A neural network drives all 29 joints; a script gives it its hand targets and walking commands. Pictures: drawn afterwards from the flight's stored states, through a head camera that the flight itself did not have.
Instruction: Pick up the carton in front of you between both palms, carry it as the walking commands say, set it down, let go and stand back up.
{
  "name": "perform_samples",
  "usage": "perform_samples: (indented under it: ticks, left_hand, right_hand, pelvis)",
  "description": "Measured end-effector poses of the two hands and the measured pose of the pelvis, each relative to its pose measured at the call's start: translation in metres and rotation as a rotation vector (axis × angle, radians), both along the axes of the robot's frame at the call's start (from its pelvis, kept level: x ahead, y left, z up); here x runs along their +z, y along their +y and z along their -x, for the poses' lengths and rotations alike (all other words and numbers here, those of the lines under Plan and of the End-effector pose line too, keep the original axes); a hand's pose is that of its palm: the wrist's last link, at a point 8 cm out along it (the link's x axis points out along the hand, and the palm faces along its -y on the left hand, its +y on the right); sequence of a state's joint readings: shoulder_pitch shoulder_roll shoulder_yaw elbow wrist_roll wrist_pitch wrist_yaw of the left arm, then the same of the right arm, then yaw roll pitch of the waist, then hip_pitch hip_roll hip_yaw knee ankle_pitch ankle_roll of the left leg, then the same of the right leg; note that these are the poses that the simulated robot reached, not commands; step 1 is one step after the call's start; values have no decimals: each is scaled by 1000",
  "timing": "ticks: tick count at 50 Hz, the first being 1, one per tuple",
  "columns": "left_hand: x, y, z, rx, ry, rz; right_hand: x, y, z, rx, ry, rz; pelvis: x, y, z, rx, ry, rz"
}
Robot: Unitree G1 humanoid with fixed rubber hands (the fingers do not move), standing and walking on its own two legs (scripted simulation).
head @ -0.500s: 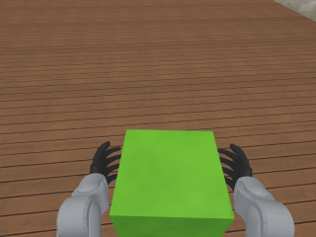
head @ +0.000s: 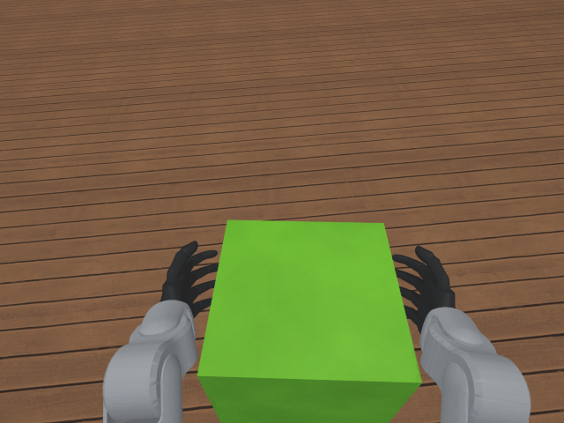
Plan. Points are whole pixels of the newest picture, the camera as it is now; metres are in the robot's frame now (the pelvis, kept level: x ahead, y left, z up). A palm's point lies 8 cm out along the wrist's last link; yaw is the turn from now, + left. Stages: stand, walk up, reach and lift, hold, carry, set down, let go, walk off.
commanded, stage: carry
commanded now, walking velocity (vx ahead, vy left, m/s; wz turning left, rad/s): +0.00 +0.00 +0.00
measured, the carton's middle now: (302, 334) +0.24 +0.00 +0.01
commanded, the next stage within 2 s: hold in 1.48 s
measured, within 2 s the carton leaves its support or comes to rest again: neither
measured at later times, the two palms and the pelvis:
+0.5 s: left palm (191, 246) +0.32 +0.16 +0.10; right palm (409, 246) +0.32 -0.14 +0.09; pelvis +0.10 +0.00 +0.01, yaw +1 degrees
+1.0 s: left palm (193, 258) +0.33 +0.16 +0.06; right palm (394, 259) +0.33 -0.13 +0.06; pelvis +0.07 +0.01 +0.01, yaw +0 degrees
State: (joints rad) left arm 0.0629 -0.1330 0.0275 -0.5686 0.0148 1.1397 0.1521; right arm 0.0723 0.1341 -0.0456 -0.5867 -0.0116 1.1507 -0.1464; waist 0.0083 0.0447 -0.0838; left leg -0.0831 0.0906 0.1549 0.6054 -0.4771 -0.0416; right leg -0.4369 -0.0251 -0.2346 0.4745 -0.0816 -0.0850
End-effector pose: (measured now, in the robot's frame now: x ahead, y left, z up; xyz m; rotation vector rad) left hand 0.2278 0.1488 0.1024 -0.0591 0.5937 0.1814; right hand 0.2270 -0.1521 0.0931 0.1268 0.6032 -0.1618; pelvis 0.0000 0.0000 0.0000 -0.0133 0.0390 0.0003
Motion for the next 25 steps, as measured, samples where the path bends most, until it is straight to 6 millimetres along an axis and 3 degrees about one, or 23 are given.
perform_samples:
  ticks: [5, 15, 19, 25]
  left_hand:
    - [-3, -4, -27, 19, 68, 1]
    - [9, 2, -75, 14, 8, 22]
    - [4, 4, -88, 8, 20, 26]
    - [-7, 8, -94, 4, 55, 27]
  right_hand:
    - [-5, -3, -32, 23, 69, -4]
    - [16, 2, -80, 26, 6, 33]
    - [12, 5, -91, 20, 18, 39]
    - [1, 9, -95, 15, 52, 36]
  pelvis:
    - [10, -7, -27, 14, 13, -15]
    - [12, -4, -80, 12, 17, -4]
    - [9, 0, -93, 11, 23, -5]
    - [7, 5, -100, 9, 23, -6]
